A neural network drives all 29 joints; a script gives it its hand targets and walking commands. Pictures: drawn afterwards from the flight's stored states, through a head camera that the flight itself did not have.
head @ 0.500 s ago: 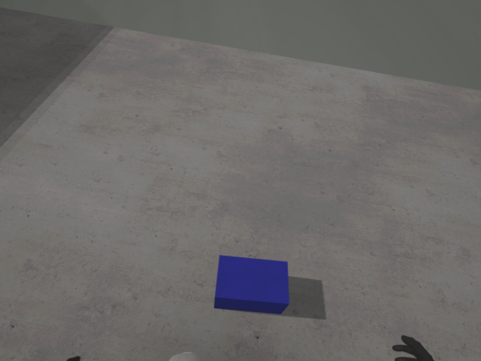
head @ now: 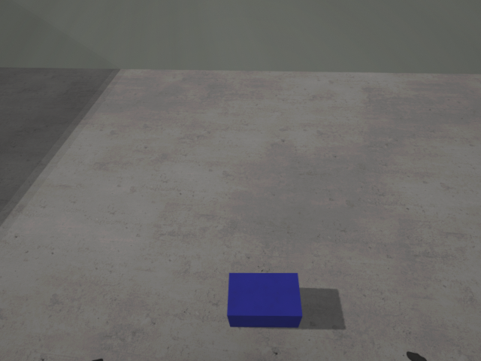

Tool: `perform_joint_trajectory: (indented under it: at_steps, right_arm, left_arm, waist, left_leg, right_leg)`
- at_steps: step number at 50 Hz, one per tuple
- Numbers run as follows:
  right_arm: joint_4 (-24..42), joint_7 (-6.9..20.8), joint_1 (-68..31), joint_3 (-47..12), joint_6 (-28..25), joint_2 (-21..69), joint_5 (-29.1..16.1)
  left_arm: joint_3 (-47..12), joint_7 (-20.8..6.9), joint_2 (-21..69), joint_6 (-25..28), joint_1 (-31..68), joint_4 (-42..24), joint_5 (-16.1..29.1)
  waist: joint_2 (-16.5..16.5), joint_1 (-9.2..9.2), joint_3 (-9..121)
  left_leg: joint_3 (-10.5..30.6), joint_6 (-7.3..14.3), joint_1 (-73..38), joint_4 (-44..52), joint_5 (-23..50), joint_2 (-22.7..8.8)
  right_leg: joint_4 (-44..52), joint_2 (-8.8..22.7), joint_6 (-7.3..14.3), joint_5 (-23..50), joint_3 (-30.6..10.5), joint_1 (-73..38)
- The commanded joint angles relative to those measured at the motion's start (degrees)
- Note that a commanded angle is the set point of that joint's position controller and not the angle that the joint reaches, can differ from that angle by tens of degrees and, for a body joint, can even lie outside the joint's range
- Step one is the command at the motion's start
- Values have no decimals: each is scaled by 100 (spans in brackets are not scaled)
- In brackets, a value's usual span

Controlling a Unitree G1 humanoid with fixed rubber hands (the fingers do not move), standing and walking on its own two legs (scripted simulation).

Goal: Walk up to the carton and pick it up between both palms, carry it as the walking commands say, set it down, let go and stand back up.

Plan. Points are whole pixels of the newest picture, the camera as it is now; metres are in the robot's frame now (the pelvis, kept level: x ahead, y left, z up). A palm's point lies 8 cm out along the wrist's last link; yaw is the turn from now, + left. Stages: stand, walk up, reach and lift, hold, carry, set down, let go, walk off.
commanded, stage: walk up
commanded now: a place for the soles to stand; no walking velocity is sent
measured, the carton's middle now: (263, 300) +0.46 -0.03 -0.70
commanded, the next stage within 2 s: none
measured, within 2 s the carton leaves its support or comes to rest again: neither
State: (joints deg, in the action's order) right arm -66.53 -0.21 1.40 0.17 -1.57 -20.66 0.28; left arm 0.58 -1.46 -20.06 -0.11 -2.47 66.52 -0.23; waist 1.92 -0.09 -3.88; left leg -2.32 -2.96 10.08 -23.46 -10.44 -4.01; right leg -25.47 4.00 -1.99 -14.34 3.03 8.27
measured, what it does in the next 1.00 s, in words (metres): stands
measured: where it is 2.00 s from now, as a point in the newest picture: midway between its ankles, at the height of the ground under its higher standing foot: outside the picture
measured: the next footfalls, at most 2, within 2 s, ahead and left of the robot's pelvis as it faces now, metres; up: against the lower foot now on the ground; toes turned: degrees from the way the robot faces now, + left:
left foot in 1.56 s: +0.07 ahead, +0.00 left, +0.00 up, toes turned -1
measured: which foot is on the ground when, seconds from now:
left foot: down 0.00-1.00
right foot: down 0.00-1.00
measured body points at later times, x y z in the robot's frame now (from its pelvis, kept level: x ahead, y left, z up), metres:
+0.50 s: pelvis +0.02 +0.00 +0.00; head +0.03 +0.01 +0.45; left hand +0.14 +0.29 -0.14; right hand +0.09 -0.32 -0.12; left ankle +0.02 +0.15 -0.74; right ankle -0.01 -0.14 -0.74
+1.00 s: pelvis +0.03 +0.00 +0.00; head +0.05 +0.00 +0.45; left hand +0.14 +0.30 -0.13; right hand +0.13 -0.30 -0.13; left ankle +0.02 +0.15 -0.74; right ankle -0.01 -0.14 -0.74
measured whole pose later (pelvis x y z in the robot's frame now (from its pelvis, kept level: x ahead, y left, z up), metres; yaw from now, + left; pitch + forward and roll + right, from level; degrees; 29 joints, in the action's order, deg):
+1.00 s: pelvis +0.03 +0.00 +0.00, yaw -2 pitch -2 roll +0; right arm -63.8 -0.3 2.3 0.6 -1.0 -19.4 0.7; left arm 1.1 -0.8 -20.1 -0.8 -3.6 64.1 -0.5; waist -0.2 -0.2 -3.7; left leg -4.6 -3.6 6.2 -20.6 -12.0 -5.3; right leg -21.7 2.7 -1.7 -14.6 1.2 5.1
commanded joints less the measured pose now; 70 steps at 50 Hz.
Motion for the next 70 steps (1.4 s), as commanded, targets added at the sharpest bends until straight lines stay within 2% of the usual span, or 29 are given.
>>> perform_joint_trajectory:
  at_steps: [1,2,4,6,7,11,20,27,30,32,35,36,47,48,49,50,51,53,57,58,59,60,61,62,63,65,67,68,70]
  right_arm:
    - [296,-31,-235,200,-98,-1258,-11]
    - [288,-24,-219,214,-86,-1224,22]
    - [278,-19,-143,185,-98,-1244,22]
    - [239,-31,-99,167,-111,-1180,22]
    - [274,-20,-77,197,-100,-1278,62]
    - [226,-49,-24,191,-120,-1286,55]
    - [312,-69,-8,181,-137,-1300,43]
    - [471,-77,-62,296,-82,-1300,44]
    - [514,-78,-36,244,-67,-1277,30]
    - [553,-93,-185,225,-65,-1225,17]
    - [556,-73,-147,227,-83,-1169,37]
    - [495,-73,-167,233,-61,-1262,57]
    - [592,-67,-109,273,-36,-1250,25]
    - [495,-233,672,501,-90,-1709,39]
    - [438,-305,1201,580,-97,-1903,35]
    - [528,-370,1264,635,-110,-2105,28]
    - [597,-404,1444,665,-164,-2200,103]
    - [838,-412,1202,735,-229,-2186,177]
    - [1260,-404,104,874,-234,-2181,199]
    - [1344,-386,-181,825,-171,-2076,193]
    - [1474,-358,-265,778,-92,-1830,197]
    - [1565,-360,-29,522,9,-1145,186]
    - [1593,-454,525,427,106,-1037,164]
    - [1479,-407,950,449,134,-1332,73]
    - [1398,-348,851,581,133,-1579,53]
    - [1284,-295,1251,630,103,-1592,-12]
    - [1305,-290,1262,531,26,-1506,-12]
    - [1369,-267,1278,546,8,-1475,-11]
    - [1507,-132,867,539,41,-1607,110]
  left_arm:
    - [251,59,-1459,92,482,-325,-18]
    - [248,67,-1341,87,523,-302,-16]
    - [257,45,-1311,67,500,-393,-16]
    - [223,59,-1318,86,490,-373,20]
    - [266,62,-1269,53,439,-375,-25]
    - [221,55,-1278,47,374,-377,-23]
    - [253,82,-1196,31,324,-441,52]
    - [290,103,-1361,69,359,-495,-36]
    - [277,99,-1291,62,317,-437,17]
    - [279,124,-1277,52,175,-408,-43]
    - [289,108,-1243,50,279,-592,17]
    - [254,110,-1237,36,103,-545,-11]
    - [283,110,-1269,60,215,-638,-20]
    - [465,-23,-1586,-147,221,-1129,-245]
    - [479,-56,-1457,-220,382,-1292,-258]
    - [476,-102,-1312,-324,503,-1369,-261]
    - [478,-126,-1269,-394,522,-1518,-301]
    - [510,-217,-1224,-414,459,-1650,-215]
    - [711,-308,-1311,-367,-841,-1602,-141]
    - [723,-357,-1375,-376,-1172,-1419,-165]
    - [817,-357,-1533,-375,-1594,-1296,-261]
    - [898,-290,-2085,-320,-1617,-1337,-294]
    - [998,-244,-2416,-289,-843,-1606,-261]
    - [1023,-166,-2341,-265,-406,-1876,-239]
    - [971,-130,-2164,-257,-312,-1845,-185]
    - [910,-33,-1917,-186,-133,-2063,-166]
    - [877,1,-1734,-140,-110,-2092,-209]
    - [907,4,-1822,-132,-172,-2002,-214]
    - [863,77,-1773,-17,-455,-1891,-160]
  waist:
    - [-877,32,568]
    - [-527,51,409]
    - [-648,72,621]
    - [-734,32,548]
    - [-346,0,490]
    - [-534,15,595]
    - [215,45,620]
    - [-237,106,776]
    - [11,105,646]
    - [-431,44,837]
    - [-394,47,825]
    - [-26,56,737]
    - [-360,72,778]
    - [-722,171,685]
    - [-163,336,741]
    - [261,396,334]
    - [310,460,283]
    - [337,261,71]
    - [1228,-467,453]
    - [963,-666,457]
    - [151,-939,452]
    - [-2202,-993,76]
    - [-1938,-595,203]
    - [-1321,-323,122]
    - [-834,-311,-227]
    - [-771,25,76]
    - [-887,5,336]
    - [-1089,60,465]
    - [-755,-134,372]
  left_leg:
    - [101,232,-363,506,615,-335]
    - [95,264,-250,504,458,-310]
    - [23,264,-501,455,321,-305]
    - [126,231,-459,621,590,-392]
    - [130,301,-231,584,554,-369]
    - [102,230,-440,576,795,-465]
    - [224,311,-364,609,1161,-603]
    - [32,260,-661,364,1424,-538]
    - [-69,310,-545,375,1443,-512]
    - [60,308,-740,327,1702,-588]
    - [32,324,-780,465,1532,-546]
    - [-57,244,-687,460,1598,-558]
    - [-74,257,-822,475,1514,-510]
    - [84,456,-1281,117,1669,-655]
    - [622,749,-1753,217,2363,-1154]
    - [1089,1297,-1660,449,2551,-1801]
    - [1426,1725,-1620,483,2833,-2319]
    - [1564,1875,-968,605,2381,-2411]
    - [595,1238,104,-39,1213,-1890]
    - [82,1036,733,-283,652,-1524]
    - [-402,748,1539,-1425,-400,-979]
    - [-750,473,2581,-3311,-2841,296]
    - [464,432,2329,-4272,-3198,474]
    - [582,431,2161,-4536,-2756,257]
    - [664,439,2091,-4623,-2240,158]
    - [465,451,1705,-3953,-1717,86]
    - [276,390,1484,-3154,-1646,-35]
    - [216,412,1162,-2954,-1786,-22]
    - [478,465,1359,-2747,-2006,45]
  right_leg:
    - [844,484,407,426,-394,2]
    - [919,509,411,110,-397,117]
    - [1077,560,432,-138,-503,185]
    - [932,481,406,323,-420,7]
    - [945,480,367,193,-421,-61]
    - [838,412,355,699,-320,-131]
    - [650,360,296,1030,-414,-271]
    - [537,340,368,1944,-379,-244]
    - [678,370,342,1951,-451,-271]
    - [627,411,292,2395,-379,-360]
    - [533,347,290,1807,-316,-192]
    - [629,329,268,1954,-323,-300]
    - [636,340,394,1938,-404,-281]
    - [-226,124,479,1816,-226,500]
    - [-857,-39,350,1118,-102,1114]
    - [-1493,-215,250,-1110,-218,1741]
    - [-2382,-42,250,-1983,-581,2083]
    - [-2913,162,224,-1731,-918,2126]
    - [-1735,413,513,-1137,-864,981]
    - [-1107,187,586,-542,-391,102]
    - [-502,81,677,-367,-695,-551]
    - [1441,1104,975,-266,-2714,-352]
    - [1685,1283,1308,-1268,-3430,411]
    - [1603,1314,1237,-2380,-3053,670]
    - [1490,1213,1086,-2191,-2759,999]
    - [788,841,1281,-1463,-1674,911]
    - [420,898,1346,-791,-1382,586]
    - [467,1115,1420,-764,-1620,647]
    - [481,1379,1606,-902,-2102,570]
